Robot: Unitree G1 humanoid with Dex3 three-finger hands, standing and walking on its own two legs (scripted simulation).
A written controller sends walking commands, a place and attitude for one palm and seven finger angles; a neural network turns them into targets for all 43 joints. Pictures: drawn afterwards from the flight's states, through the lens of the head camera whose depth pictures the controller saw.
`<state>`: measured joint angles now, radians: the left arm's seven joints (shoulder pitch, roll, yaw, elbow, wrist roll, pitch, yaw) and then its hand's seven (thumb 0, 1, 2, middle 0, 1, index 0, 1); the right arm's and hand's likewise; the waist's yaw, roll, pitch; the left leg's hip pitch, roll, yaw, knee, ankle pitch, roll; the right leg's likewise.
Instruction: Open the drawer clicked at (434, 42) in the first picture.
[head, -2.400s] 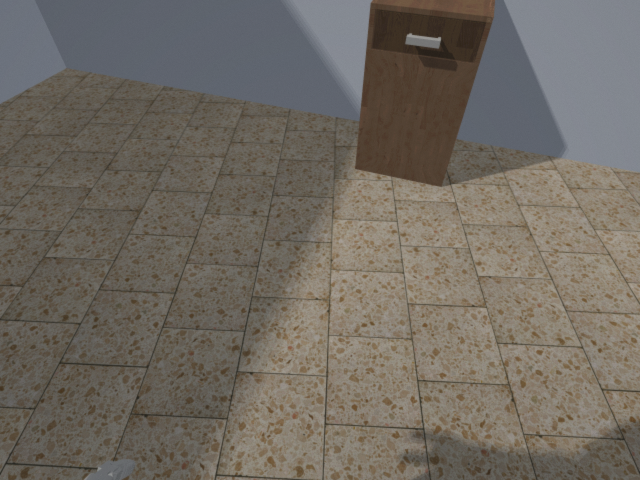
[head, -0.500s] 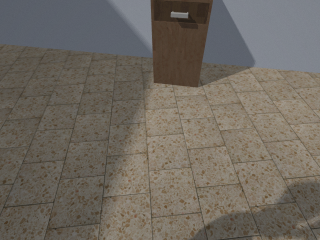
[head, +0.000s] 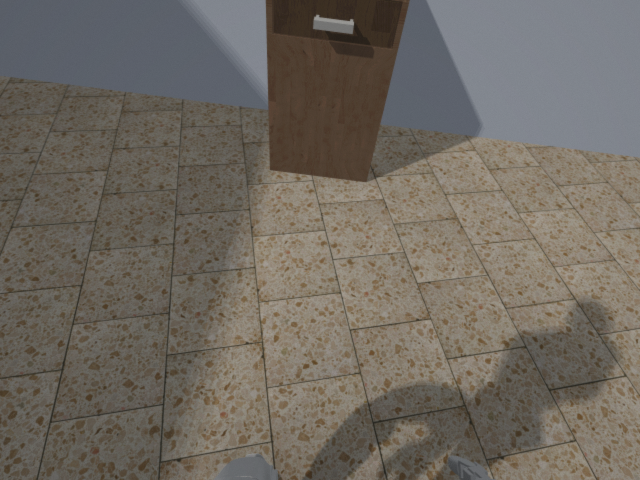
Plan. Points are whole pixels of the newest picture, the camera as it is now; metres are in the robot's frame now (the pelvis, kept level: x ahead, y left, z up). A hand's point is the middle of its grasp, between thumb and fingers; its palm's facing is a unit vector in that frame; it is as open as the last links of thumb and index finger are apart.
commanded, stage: walk to a spot facing it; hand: left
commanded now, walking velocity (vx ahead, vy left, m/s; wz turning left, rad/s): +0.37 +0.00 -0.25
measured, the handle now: (334, 22) +1.40 +0.09 -0.06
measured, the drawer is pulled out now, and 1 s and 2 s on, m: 0.00 0.00 0.00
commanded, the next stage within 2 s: turn to face it in 1.20 s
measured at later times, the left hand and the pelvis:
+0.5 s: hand (240, 341) +0.33 +0.16 -0.15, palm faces -0.22 -0.97 -0.13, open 7.4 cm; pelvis +0.21 +0.02 +0.02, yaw -10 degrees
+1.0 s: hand (257, 293) +0.43 +0.15 -0.16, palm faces -0.16 -0.97 -0.16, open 7.3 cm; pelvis +0.43 -0.03 +0.02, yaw -15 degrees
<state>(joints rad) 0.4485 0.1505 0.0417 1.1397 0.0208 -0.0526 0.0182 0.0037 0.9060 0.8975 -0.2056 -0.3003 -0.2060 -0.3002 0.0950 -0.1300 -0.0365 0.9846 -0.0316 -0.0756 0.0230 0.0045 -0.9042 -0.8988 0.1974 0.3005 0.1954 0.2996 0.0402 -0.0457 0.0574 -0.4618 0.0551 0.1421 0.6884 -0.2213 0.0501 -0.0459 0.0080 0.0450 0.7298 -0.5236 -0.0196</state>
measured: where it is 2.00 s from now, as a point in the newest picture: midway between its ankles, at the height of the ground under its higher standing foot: (346, 350)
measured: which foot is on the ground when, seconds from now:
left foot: down 0.00-0.60, up 0.62-1.00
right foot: up 0.00-0.56, down 0.58-1.00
